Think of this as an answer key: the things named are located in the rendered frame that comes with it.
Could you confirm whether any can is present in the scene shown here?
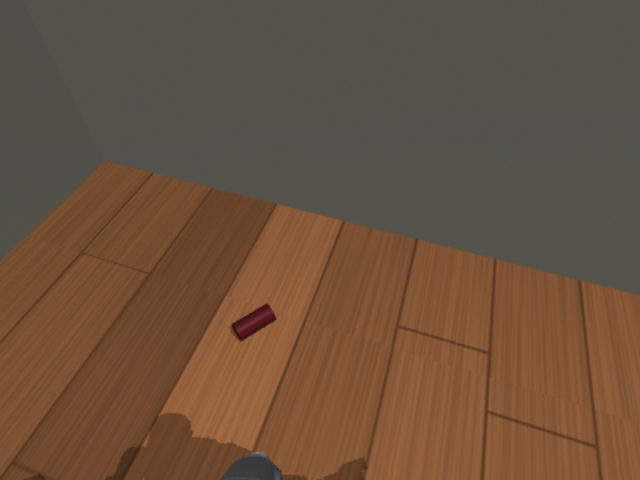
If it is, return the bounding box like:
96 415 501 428
232 304 276 341

